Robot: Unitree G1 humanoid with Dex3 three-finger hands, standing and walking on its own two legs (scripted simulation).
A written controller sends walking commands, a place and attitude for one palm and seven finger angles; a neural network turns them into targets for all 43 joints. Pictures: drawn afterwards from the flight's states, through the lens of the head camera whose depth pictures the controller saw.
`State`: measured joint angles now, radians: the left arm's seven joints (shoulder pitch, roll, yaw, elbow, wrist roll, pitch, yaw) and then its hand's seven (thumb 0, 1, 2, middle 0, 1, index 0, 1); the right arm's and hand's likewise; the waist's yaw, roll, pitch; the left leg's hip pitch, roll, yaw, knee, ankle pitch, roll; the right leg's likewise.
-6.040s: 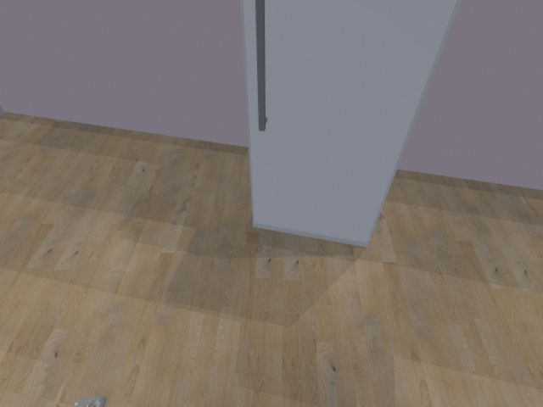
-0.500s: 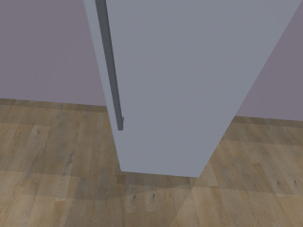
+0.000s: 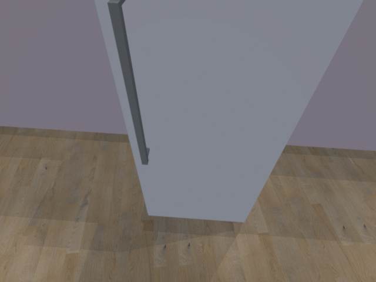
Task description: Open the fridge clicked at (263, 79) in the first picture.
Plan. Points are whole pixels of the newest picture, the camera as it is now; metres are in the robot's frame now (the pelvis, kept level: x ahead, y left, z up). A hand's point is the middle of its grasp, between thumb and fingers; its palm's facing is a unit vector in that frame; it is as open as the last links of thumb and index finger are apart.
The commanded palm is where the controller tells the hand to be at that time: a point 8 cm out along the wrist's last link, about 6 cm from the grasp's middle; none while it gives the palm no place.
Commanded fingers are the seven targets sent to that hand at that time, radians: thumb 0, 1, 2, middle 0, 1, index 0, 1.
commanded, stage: look again from close up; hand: left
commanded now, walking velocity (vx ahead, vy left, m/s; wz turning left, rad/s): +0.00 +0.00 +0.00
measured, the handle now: (136, 101) +0.51 +0.17 +0.10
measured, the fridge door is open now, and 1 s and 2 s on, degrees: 0 0 0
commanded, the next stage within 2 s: none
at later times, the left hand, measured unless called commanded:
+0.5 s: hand out of the picture +0.01 +0.19 -0.17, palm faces +0.01 -0.97 -0.23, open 7.4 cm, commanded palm none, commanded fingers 0.00 0.90 0.90 -0.20 -0.30 -0.20 -0.30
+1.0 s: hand out of the picture +0.00 +0.18 -0.17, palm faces +0.03 -0.98 -0.22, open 7.4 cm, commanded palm none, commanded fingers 0.00 0.90 0.90 -0.20 -0.30 -0.20 -0.30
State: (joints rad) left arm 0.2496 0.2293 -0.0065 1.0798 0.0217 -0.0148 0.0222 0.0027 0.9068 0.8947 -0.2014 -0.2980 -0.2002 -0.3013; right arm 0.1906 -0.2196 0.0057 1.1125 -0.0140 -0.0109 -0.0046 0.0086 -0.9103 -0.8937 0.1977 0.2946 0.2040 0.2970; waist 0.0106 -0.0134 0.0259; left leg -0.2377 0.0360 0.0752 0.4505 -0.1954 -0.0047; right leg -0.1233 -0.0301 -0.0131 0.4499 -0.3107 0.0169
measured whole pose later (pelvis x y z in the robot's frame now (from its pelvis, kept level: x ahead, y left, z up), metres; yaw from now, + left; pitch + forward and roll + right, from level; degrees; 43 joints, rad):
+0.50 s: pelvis +0.00 -0.01 +0.00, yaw +0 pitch -1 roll +0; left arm 0.28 0.22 -0.01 1.10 0.02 -0.02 0.02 0.00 0.91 0.89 -0.20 -0.30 -0.20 -0.30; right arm 0.19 -0.21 0.01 1.13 -0.01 -0.01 -0.01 0.01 -0.91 -0.89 0.20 0.29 0.20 0.30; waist 0.02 -0.01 0.02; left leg -0.22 0.05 0.07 0.43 -0.18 -0.02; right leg -0.11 -0.02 -0.02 0.43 -0.30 0.01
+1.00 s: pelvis +0.00 -0.01 +0.00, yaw +1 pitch -1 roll +0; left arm 0.29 0.20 0.00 1.10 0.02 -0.02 0.03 0.00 0.91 0.89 -0.20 -0.30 -0.20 -0.30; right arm 0.21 -0.19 0.01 1.14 -0.01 -0.01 -0.01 0.01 -0.91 -0.89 0.20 0.29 0.20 0.30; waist 0.02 -0.01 0.02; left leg -0.22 0.04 0.06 0.43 -0.18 -0.02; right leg -0.10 -0.02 -0.03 0.42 -0.29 0.01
